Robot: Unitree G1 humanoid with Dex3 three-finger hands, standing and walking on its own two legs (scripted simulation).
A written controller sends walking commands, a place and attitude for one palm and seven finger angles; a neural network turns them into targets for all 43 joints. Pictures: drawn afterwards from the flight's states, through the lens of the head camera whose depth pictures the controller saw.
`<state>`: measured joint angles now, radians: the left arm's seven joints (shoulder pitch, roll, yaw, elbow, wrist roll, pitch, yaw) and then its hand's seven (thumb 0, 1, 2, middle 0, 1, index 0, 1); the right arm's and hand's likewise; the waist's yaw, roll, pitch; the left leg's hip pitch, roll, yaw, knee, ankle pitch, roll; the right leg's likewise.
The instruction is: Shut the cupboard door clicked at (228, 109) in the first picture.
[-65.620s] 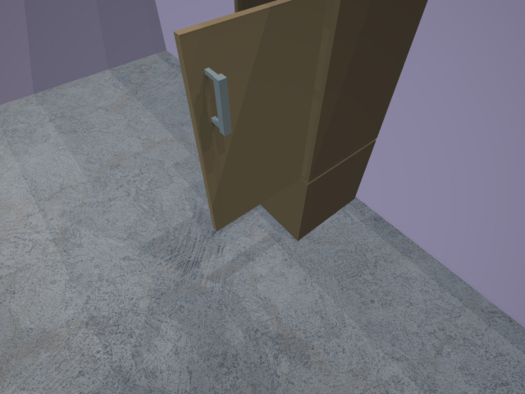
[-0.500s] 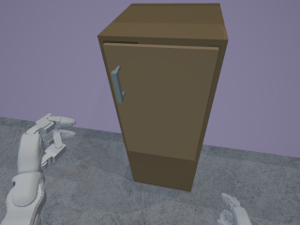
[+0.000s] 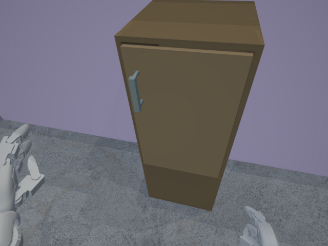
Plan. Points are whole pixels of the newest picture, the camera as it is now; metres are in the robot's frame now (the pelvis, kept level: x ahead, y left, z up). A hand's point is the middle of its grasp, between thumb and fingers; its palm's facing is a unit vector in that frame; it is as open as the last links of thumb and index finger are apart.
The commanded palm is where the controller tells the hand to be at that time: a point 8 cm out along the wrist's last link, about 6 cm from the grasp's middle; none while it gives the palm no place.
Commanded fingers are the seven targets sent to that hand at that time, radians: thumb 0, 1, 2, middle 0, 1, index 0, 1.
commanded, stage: draw the hand back to the body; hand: left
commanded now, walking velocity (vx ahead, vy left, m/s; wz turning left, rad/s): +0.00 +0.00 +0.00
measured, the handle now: (137, 91) +0.53 +0.16 +0.11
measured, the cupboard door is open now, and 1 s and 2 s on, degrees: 0 0 0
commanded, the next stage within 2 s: step back with the hand held close in 0.12 s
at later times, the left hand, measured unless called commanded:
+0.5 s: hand (42, 178) +0.19 +0.27 +0.14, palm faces +0.37 -0.79 -0.48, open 7.4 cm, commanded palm +0.13 +0.31 +0.17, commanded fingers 0.00 0.90 0.90 -0.20 -0.30 -0.20 -0.30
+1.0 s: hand out of the picture +0.08 +0.30 +0.15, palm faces +0.50 -0.73 -0.47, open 7.4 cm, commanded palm +0.00 +0.33 +0.17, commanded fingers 0.00 0.90 0.90 -0.20 -0.30 -0.20 -0.30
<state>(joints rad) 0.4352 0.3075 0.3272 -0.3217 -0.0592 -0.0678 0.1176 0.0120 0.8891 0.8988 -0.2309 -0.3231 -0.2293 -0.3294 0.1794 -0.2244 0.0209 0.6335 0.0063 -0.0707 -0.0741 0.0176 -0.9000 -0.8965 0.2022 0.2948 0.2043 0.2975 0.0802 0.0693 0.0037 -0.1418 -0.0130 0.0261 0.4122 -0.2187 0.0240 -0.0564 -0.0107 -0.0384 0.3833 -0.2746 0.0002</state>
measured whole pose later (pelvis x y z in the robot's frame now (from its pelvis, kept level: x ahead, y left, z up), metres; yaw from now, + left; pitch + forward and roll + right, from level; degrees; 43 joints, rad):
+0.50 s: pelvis -0.01 +0.01 +0.00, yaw -1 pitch +1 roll -1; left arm 0.54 0.38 0.36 -0.41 -0.07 -0.11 0.11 0.01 0.89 0.90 -0.21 -0.30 -0.21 -0.30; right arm 0.18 -0.26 -0.01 0.58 0.02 0.02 -0.08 0.02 -0.90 -0.90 0.20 0.29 0.20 0.30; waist 0.02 0.07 -0.02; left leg -0.28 0.00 0.04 0.50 -0.24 0.03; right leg -0.18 0.00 -0.02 0.45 -0.27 0.01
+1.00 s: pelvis -0.11 +0.02 -0.02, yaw +5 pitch -1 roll -2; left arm 0.50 0.42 0.43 -0.48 -0.01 -0.21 0.15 0.01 0.88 0.90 -0.21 -0.30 -0.21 -0.30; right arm 0.27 -0.22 0.01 0.57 0.01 -0.04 -0.08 0.02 -0.90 -0.90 0.20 0.30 0.21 0.30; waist -0.02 0.02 0.03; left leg -0.47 0.01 0.04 0.65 -0.23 0.06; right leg -0.36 0.03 0.00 0.62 -0.24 0.01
